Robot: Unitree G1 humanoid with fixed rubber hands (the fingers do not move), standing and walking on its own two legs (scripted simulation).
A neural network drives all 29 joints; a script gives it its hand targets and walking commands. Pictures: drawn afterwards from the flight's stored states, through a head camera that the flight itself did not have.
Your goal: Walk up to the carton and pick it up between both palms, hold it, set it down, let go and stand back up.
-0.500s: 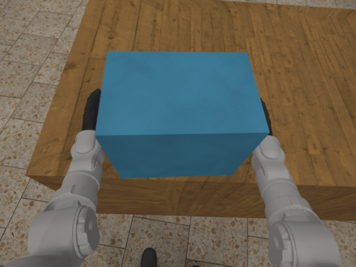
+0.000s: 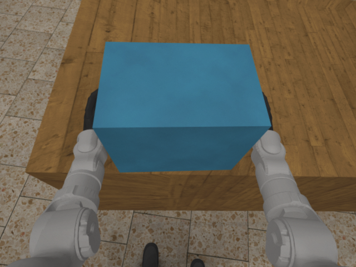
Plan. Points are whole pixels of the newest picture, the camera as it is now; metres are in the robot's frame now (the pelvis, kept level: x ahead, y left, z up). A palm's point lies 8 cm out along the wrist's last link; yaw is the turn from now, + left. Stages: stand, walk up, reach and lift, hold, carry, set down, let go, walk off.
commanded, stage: reach and lift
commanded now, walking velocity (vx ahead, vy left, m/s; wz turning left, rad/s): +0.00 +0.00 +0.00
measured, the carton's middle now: (177, 115) +0.45 +0.03 +0.02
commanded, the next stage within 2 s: none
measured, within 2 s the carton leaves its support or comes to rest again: leaves its support in 1.60 s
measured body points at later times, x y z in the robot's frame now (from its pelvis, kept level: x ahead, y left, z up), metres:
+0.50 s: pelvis +0.02 -0.02 +0.01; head +0.13 +0.01 +0.44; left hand +0.42 +0.23 +0.00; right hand +0.45 -0.15 +0.03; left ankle +0.05 +0.09 -0.73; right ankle -0.01 -0.13 -0.73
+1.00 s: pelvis +0.00 -0.02 +0.00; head +0.11 +0.03 +0.43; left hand +0.42 +0.22 +0.00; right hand +0.43 -0.16 +0.03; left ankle +0.05 +0.09 -0.73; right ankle -0.01 -0.13 -0.73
